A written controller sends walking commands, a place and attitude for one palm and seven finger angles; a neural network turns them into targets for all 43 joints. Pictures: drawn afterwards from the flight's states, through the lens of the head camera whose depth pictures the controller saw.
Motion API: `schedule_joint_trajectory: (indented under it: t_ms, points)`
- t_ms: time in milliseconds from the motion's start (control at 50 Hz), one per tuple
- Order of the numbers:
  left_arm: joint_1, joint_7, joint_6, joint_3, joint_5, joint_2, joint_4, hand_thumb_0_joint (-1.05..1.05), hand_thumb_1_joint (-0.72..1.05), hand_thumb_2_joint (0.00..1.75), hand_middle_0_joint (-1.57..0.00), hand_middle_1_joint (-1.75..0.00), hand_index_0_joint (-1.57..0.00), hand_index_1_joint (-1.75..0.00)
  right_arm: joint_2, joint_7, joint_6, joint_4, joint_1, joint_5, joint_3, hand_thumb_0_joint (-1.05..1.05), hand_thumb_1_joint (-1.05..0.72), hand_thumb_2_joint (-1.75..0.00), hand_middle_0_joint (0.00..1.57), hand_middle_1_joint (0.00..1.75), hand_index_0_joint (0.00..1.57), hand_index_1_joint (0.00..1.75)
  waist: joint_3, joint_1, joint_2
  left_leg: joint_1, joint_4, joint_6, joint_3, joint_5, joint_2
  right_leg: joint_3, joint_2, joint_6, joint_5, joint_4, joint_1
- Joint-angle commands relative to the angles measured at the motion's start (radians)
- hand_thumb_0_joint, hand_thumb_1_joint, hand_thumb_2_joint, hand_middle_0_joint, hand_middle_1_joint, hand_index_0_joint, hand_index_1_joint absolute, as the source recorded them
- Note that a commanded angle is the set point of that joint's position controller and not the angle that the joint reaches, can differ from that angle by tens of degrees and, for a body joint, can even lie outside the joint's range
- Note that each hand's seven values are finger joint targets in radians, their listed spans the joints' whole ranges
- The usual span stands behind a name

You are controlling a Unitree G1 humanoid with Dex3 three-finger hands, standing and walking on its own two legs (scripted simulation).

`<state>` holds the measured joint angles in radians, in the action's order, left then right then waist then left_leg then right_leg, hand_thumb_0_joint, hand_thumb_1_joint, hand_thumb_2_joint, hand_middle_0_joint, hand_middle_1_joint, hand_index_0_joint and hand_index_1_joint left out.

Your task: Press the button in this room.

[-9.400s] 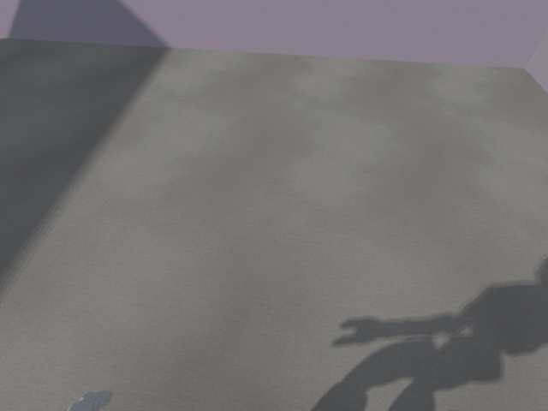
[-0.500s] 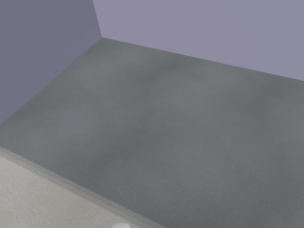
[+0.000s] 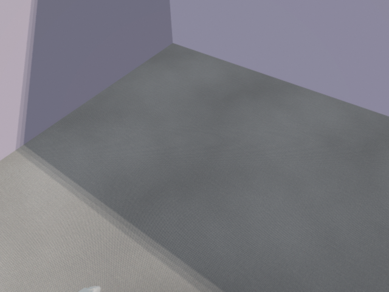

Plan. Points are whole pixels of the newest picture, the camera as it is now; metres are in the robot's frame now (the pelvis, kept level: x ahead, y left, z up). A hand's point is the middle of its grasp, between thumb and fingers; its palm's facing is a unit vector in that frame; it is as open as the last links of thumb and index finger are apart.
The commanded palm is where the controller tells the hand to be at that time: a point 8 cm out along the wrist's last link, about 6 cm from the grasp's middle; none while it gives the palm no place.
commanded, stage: turn or walk to find it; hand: left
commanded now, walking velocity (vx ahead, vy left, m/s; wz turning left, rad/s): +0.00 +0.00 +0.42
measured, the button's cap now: out of the picture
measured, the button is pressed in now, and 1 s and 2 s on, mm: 0 0 0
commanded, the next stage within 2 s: none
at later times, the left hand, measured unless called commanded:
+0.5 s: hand out of the picture -0.05 +0.19 -0.17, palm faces +0.29 -0.93 -0.23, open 7.3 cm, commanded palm none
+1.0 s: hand out of the picture -0.04 +0.20 -0.15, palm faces +0.42 -0.86 -0.28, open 7.4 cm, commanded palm none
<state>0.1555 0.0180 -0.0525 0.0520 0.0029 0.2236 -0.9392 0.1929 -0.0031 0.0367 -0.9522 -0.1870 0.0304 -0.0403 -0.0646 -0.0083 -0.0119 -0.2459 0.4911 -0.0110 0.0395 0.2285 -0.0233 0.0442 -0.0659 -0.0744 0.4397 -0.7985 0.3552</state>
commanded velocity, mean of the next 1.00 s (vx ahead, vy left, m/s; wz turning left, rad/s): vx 0.00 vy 0.00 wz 0.42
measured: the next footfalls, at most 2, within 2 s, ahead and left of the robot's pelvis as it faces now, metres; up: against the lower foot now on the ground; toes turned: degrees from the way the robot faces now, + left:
right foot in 0.06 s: +0.04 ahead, -0.13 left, +0.00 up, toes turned -3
left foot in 0.52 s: -0.06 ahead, +0.12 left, +0.00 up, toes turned +20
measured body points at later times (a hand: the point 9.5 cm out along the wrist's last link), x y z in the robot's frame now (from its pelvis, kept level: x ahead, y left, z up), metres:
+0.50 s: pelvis -0.04 -0.01 -0.01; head -0.01 +0.00 +0.44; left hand -0.07 +0.24 -0.16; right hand +0.08 -0.25 -0.15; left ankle -0.10 +0.11 -0.72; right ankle +0.00 -0.13 -0.74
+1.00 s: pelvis -0.06 -0.03 -0.01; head -0.02 -0.05 +0.44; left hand -0.06 +0.24 -0.13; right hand +0.08 -0.23 -0.17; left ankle -0.09 +0.10 -0.74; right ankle -0.01 -0.13 -0.74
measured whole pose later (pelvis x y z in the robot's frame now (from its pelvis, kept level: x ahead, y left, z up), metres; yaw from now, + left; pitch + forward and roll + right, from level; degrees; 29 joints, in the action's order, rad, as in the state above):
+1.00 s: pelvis -0.06 -0.03 -0.01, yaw +25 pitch +0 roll +1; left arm 0.13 0.02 -0.02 0.04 0.00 0.20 -0.92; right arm 0.21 0.00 0.05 -0.96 -0.22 0.02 -0.06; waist -0.07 -0.02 -0.05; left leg -0.29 0.55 0.02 0.09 0.25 -0.03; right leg 0.07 -0.03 -0.03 0.30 -0.58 0.27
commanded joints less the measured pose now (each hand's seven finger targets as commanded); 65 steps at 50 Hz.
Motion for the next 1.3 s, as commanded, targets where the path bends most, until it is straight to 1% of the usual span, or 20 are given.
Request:
schedule_joint_trajectory:
  t_ms: [0,20,60,120,180,400,460,480,500,520,540,580,660,820,920,940,980,1000,1080,1280]
  points:
    - [0.108,0.005,0.041,0.020,0.002,0.079,0.049,0.00,0.90,0.90,-0.20,-0.30,-0.20,-0.30,0.198,-0.007,-0.014,0.062,0.008,-0.009,-0.064,0.00,-0.90,-0.90,0.20,0.30,0.20,0.30,0.116,0.032,-0.127,-0.019,-0.040,-0.109,0.239,-0.339,0.198,0.018,0.025,0.006,-0.188,0.311,-0.177]
    - [0.148,0.010,0.051,0.027,0.007,0.113,0.042,0.00,0.90,0.90,-0.20,-0.30,-0.20,-0.30,0.168,-0.003,-0.015,0.067,0.007,-0.016,-0.063,0.00,-0.90,-0.90,0.20,0.30,0.20,0.30,0.132,0.049,-0.040,-0.110,0.034,-0.058,0.197,-0.197,0.142,-0.028,-0.034,0.017,-0.267,0.430,-0.299]
    - [0.164,0.019,0.060,0.047,0.022,0.244,0.055,0.00,0.90,0.90,-0.20,-0.30,-0.20,-0.30,0.110,0.000,-0.009,0.107,0.026,-0.018,-0.054,0.00,-0.90,-0.90,0.20,0.30,0.20,0.30,0.102,0.070,0.308,-0.328,0.436,0.038,0.021,0.367,-0.034,-0.383,-0.423,0.199,-0.438,0.520,-0.293]
    - [0.009,0.020,0.054,0.037,0.014,0.162,0.096,0.00,0.90,0.90,-0.20,-0.30,-0.20,-0.30,0.137,0.012,0.024,0.047,-0.013,-0.007,-0.073,0.00,-0.90,-0.90,0.20,0.30,0.20,0.30,-0.001,0.005,0.180,-0.295,0.726,0.038,0.056,0.217,0.026,-0.218,-0.306,0.192,-0.153,0.566,-0.075]
    - [-0.013,0.017,0.063,0.022,0.015,0.119,0.098,0.00,0.90,0.90,-0.20,-0.30,-0.20,-0.30,0.115,0.023,0.024,0.014,-0.073,-0.008,-0.067,0.00,-0.90,-0.90,0.20,0.30,0.20,0.30,0.007,-0.023,0.155,-0.295,0.746,0.061,0.015,0.116,0.041,-0.066,-0.236,0.156,-0.245,0.529,-0.112]
    - [0.143,0.016,0.055,0.048,0.031,0.190,0.029,0.00,0.90,0.90,-0.20,-0.30,-0.20,-0.30,0.086,0.014,0.001,0.044,0.038,-0.023,-0.034,0.00,-0.90,-0.90,0.20,0.30,0.20,0.30,0.098,0.071,0.216,-0.163,0.271,0.071,-0.100,0.266,0.059,-0.026,-0.314,0.224,-0.555,0.408,-0.295]
    - [0.098,0.013,0.046,0.049,0.020,0.192,0.022,0.00,0.90,0.90,-0.20,-0.30,-0.20,-0.30,0.096,0.010,-0.013,0.018,-0.062,-0.023,-0.033,0.00,-0.90,-0.90,0.20,0.30,0.20,0.30,0.139,0.006,0.176,0.018,0.006,0.055,-0.127,0.062,0.046,0.054,-0.284,0.153,-0.540,0.289,-0.226]
    - [0.091,0.011,0.040,0.044,0.011,0.163,0.027,0.00,0.90,0.90,-0.20,-0.30,-0.20,-0.30,0.128,0.013,-0.023,0.006,-0.103,-0.023,-0.041,0.00,-0.90,-0.90,0.20,0.30,0.20,0.30,0.161,-0.018,0.058,0.146,-0.124,0.041,-0.072,-0.073,0.084,0.101,-0.239,0.099,-0.447,0.165,-0.133]
    - [0.104,0.007,0.031,0.033,0.002,0.095,0.057,0.00,0.90,0.90,-0.20,-0.30,-0.20,-0.30,0.227,0.007,-0.032,0.012,-0.117,-0.013,-0.061,0.00,-0.90,-0.90,0.20,0.30,0.20,0.30,0.151,-0.028,-0.233,0.263,-0.187,-0.046,0.238,-0.301,0.317,0.148,-0.105,0.020,-0.072,-0.028,0.131]
    - [0.034,0.007,0.020,0.012,0.011,0.072,0.084,0.00,0.90,0.90,-0.20,-0.30,-0.20,-0.30,0.288,-0.001,-0.022,0.006,-0.148,-0.013,-0.073,0.00,-0.90,-0.90,0.20,0.30,0.20,0.30,0.118,-0.056,-0.301,0.204,-0.189,-0.139,0.324,-0.509,0.429,0.081,-0.051,0.000,0.199,-0.166,0.200]
    - [0.015,0.006,0.013,0.021,0.012,0.092,0.086,0.00,0.90,0.90,-0.20,-0.30,-0.20,-0.30,0.274,-0.002,-0.016,0.009,-0.129,-0.007,-0.068,0.00,-0.90,-0.90,0.20,0.30,0.20,0.30,0.097,-0.048,-0.189,0.124,-0.183,-0.176,0.257,-0.400,0.434,0.029,-0.067,0.017,0.163,-0.246,0.158]
    - [-0.008,0.002,0.004,0.028,0.015,0.099,0.055,0.00,0.90,0.90,-0.20,-0.30,-0.20,-0.30,0.212,-0.018,-0.021,0.021,-0.035,-0.007,-0.050,0.00,-0.90,-0.90,0.20,0.30,0.20,0.30,0.024,-0.019,-0.248,0.049,-0.201,-0.139,0.216,-0.293,0.326,-0.013,-0.068,0.009,0.049,-0.304,0.191]
    - [0.039,-0.008,0.018,0.025,0.012,0.091,0.027,0.00,0.90,0.90,-0.20,-0.30,-0.20,-0.30,0.198,-0.021,-0.034,0.034,-0.026,-0.012,-0.042,0.00,-0.90,-0.90,0.20,0.30,0.20,0.30,0.061,-0.001,-0.115,0.149,-0.157,-0.129,0.140,-0.473,0.252,-0.009,-0.037,-0.008,-0.044,-0.303,0.195]
    - [-0.021,0.002,0.020,0.015,0.005,0.071,0.071,0.00,0.90,0.90,-0.20,-0.30,-0.20,-0.30,0.206,-0.015,-0.023,0.040,-0.060,-0.004,-0.057,0.00,-0.90,-0.90,0.20,0.30,0.20,0.30,0.085,-0.028,-0.136,0.152,-0.135,-0.166,0.240,-0.441,0.266,-0.021,-0.006,-0.011,0.020,-0.082,0.116]
    - [0.070,0.006,0.041,0.017,-0.001,0.076,0.056,0.00,0.90,0.90,-0.20,-0.30,-0.20,-0.30,0.201,-0.010,-0.017,0.055,-0.018,-0.007,-0.064,0.00,-0.90,-0.90,0.20,0.30,0.20,0.30,0.126,0.018,-0.129,0.036,-0.045,-0.119,0.258,-0.427,0.203,0.011,0.035,0.007,-0.156,0.273,-0.133]
    - [0.105,0.008,0.049,0.022,0.002,0.096,0.046,0.00,0.90,0.90,-0.20,-0.30,-0.20,-0.30,0.184,-0.007,-0.017,0.058,-0.012,-0.014,-0.064,0.00,-0.90,-0.90,0.20,0.30,0.20,0.30,0.140,0.037,-0.091,-0.037,0.004,-0.076,0.234,-0.321,0.161,-0.003,0.007,0.011,-0.261,0.405,-0.246]
    - [0.144,0.020,0.063,0.050,0.025,0.242,0.049,0.00,0.90,0.90,-0.20,-0.30,-0.20,-0.30,0.082,0.002,-0.015,0.099,-0.007,-0.022,-0.048,0.00,-0.90,-0.90,0.20,0.30,0.20,0.30,0.118,0.063,0.314,-0.347,0.354,0.042,0.013,0.327,-0.052,-0.376,-0.388,0.168,-0.426,0.507,-0.386]
    - [0.143,0.021,0.056,0.043,0.016,0.236,0.061,0.00,0.90,0.90,-0.20,-0.30,-0.20,-0.30,0.131,0.000,-0.002,0.098,0.018,-0.015,-0.062,0.00,-0.90,-0.90,0.20,0.30,0.20,0.30,0.104,0.067,0.218,-0.302,0.529,0.034,0.057,0.366,-0.013,-0.353,-0.428,0.231,-0.419,0.517,-0.234]
    - [-0.033,0.017,0.059,0.021,0.010,0.118,0.099,0.00,0.90,0.90,-0.20,-0.30,-0.20,-0.30,0.122,0.019,0.025,0.011,-0.081,-0.005,-0.070,0.00,-0.90,-0.90,0.20,0.30,0.20,0.30,-0.012,-0.030,0.142,-0.297,0.746,0.051,0.042,0.137,0.031,-0.124,-0.238,0.153,-0.213,0.547,-0.085]
    - [0.133,0.022,0.066,0.030,0.022,0.131,0.037,0.00,0.90,0.90,-0.20,-0.30,-0.20,-0.30,0.107,0.015,0.023,0.016,0.004,-0.010,-0.050,0.00,-0.90,-0.90,0.20,0.30,0.20,0.30,0.047,0.045,0.157,-0.295,0.556,0.094,-0.018,0.186,0.077,-0.056,-0.293,0.202,-0.408,0.497,-0.277]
